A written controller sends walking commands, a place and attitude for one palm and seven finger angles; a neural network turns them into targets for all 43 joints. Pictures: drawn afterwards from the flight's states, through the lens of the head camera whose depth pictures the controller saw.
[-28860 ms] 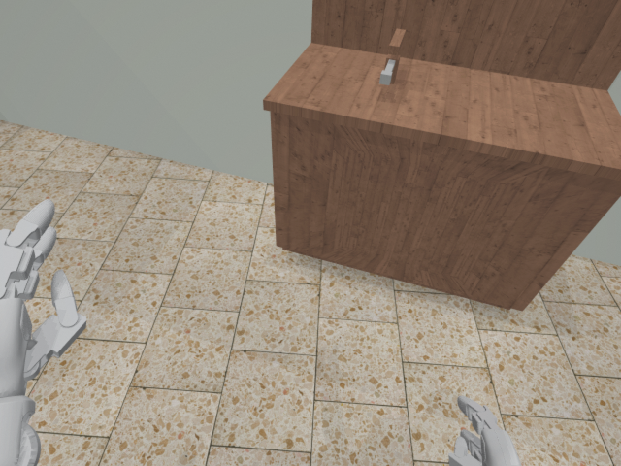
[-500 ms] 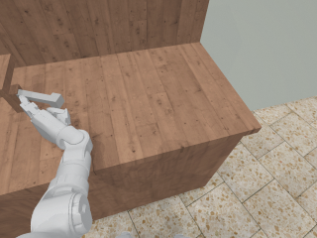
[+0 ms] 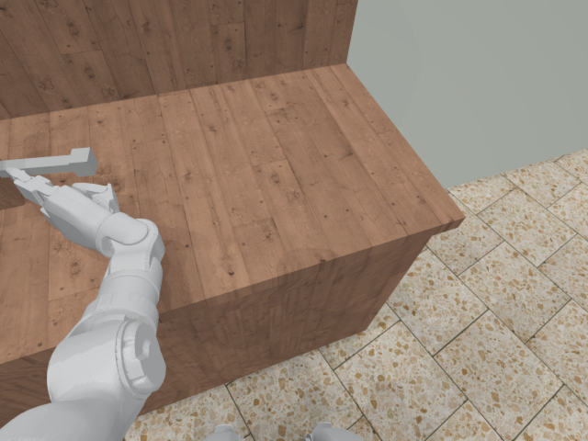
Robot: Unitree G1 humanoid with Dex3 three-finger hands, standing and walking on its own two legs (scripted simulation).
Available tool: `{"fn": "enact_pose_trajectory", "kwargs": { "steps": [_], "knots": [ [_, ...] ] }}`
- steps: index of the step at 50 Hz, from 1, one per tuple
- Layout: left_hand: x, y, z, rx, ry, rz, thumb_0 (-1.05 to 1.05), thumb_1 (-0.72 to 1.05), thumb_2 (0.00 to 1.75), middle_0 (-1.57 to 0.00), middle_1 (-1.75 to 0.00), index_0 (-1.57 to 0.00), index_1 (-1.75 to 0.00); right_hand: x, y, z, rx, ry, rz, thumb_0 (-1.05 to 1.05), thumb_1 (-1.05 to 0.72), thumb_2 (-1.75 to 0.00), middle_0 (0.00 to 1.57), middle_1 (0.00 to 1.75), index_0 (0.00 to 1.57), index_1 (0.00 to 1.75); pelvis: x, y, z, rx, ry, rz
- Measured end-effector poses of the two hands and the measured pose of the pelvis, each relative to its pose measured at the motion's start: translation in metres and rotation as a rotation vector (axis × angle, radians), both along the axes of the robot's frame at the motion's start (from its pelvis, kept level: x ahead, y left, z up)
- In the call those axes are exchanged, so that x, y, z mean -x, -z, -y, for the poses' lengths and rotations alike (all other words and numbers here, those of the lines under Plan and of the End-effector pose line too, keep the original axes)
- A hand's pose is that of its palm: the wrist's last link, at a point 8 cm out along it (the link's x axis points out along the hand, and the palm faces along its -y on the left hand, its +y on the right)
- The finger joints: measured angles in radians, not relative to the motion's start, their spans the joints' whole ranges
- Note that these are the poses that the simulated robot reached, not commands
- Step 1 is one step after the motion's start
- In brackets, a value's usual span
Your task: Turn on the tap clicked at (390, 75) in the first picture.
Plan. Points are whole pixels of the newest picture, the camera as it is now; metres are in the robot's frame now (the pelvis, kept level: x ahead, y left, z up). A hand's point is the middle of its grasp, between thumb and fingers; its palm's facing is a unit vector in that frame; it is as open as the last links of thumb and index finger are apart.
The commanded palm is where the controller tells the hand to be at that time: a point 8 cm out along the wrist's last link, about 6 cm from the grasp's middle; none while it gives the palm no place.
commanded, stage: lift the hand up off the lever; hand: left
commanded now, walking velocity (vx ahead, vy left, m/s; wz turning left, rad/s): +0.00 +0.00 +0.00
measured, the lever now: (83, 162) +0.50 +0.27 +0.08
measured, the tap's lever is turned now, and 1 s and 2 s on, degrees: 80 81 81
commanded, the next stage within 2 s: none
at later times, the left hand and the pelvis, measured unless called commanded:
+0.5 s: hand (96, 180) +0.46 +0.24 +0.08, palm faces +0.82 -0.56 -0.09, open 7.8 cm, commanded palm +0.40 +0.25 +0.09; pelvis +0.02 +0.00 +0.01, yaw +0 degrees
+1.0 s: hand (81, 182) +0.44 +0.24 +0.11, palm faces +0.82 -0.57 -0.06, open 7.8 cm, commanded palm +0.39 +0.25 +0.11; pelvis +0.03 +0.01 +0.02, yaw +1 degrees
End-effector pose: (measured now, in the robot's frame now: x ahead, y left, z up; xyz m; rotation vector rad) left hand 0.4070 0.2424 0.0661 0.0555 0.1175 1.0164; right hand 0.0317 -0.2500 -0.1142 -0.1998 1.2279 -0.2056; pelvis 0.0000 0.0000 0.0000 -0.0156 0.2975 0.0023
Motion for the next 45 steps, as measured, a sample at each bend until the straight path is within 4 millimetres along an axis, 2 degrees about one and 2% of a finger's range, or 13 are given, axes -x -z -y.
{"fn": "enact_pose_trajectory", "kwargs": {
  "steps": [7,14,20,30,45],
  "knots": [
    [0.003,-0.002,-0.003,0.008,-0.001,0.001,0.02,0.9,0.9,-0.15,-0.15,-0.07,-0.13,0.012,-0.004,0.006,0.006,0.017,-0.02,0.01,-0.9,-0.89,0.2,0.3,0.21,0.3,-0.001,-0.003,0.001,0.0,0.004,0.01],
    [0.004,-0.01,-0.008,-0.004,0.006,0.02,0.02,0.9,0.9,-0.15,-0.15,-0.11,-0.14,0.007,-0.007,0.007,0.007,0.014,-0.009,0.01,-0.9,-0.89,0.2,0.3,0.2,0.3,-0.005,-0.006,0.001,0.001,0.003,0.024],
    [0.0,-0.024,-0.011,-0.019,0.035,0.031,0.02,0.9,0.9,-0.15,-0.15,-0.14,-0.14,-0.01,-0.01,0.003,-0.008,-0.005,0.017,0.01,-0.9,-0.89,0.2,0.3,0.2,0.3,-0.011,-0.01,-0.002,0.001,-0.003,0.035],
    [0.002,-0.027,-0.007,0.01,0.04,0.033,0.02,0.9,0.9,-0.15,-0.15,-0.15,-0.15,-0.048,-0.014,-0.007,-0.034,-0.045,0.072,0.01,-0.9,-0.89,0.2,0.3,0.2,0.3,-0.024,-0.016,-0.007,-0.002,-0.006,0.05],
    [0.023,-0.041,-0.013,0.011,0.042,0.035,0.02,0.9,0.9,-0.15,-0.15,-0.15,-0.15,-0.09,-0.023,-0.016,-0.044,-0.084,0.153,0.01,-0.9,-0.89,0.2,0.3,0.2,0.3,-0.03,-0.023,-0.009,-0.004,-0.017,0.106]
  ]
}}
